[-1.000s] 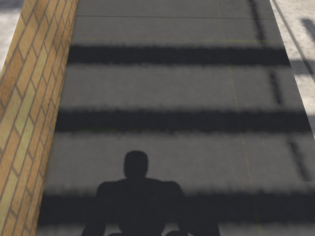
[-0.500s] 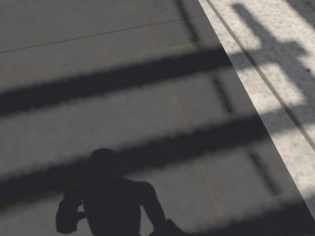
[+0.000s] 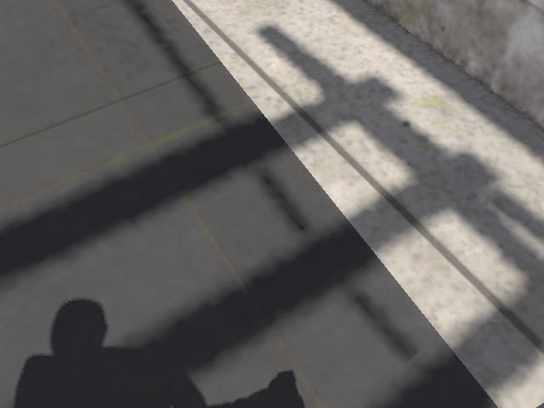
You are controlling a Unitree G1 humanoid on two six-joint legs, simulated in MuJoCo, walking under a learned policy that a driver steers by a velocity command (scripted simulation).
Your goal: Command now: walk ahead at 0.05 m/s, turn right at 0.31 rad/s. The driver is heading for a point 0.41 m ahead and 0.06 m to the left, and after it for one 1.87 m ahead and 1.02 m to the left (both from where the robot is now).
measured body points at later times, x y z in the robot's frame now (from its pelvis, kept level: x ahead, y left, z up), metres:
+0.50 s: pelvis +0.02 -0.03 -0.02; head +0.03 -0.04 +0.43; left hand +0.15 +0.19 -0.14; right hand +0.11 -0.30 -0.15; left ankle +0.02 +0.11 -0.74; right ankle +0.00 -0.13 -0.75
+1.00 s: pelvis +0.15 +0.00 -0.02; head +0.19 +0.00 +0.43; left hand +0.04 +0.22 -0.16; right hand +0.37 -0.19 -0.12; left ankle +0.30 +0.14 -0.65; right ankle +0.00 -0.14 -0.75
